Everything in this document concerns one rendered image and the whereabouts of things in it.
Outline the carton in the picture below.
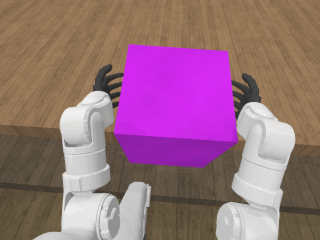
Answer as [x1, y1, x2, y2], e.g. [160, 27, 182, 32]
[114, 44, 238, 168]

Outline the robot left thigh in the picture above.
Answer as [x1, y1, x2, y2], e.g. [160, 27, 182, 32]
[109, 181, 151, 240]

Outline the left robot upper arm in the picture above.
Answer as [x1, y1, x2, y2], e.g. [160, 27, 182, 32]
[33, 193, 121, 240]

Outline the robot right hand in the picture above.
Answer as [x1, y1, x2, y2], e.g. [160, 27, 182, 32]
[231, 73, 261, 120]

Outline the robot left forearm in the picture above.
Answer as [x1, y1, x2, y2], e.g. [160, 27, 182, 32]
[59, 91, 115, 229]

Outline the robot left hand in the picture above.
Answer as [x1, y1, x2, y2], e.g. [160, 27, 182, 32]
[93, 64, 124, 109]

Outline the right robot upper arm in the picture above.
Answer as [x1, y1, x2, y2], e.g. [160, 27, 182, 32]
[216, 202, 278, 240]

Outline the robot right forearm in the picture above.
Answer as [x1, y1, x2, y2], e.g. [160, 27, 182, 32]
[231, 102, 296, 240]

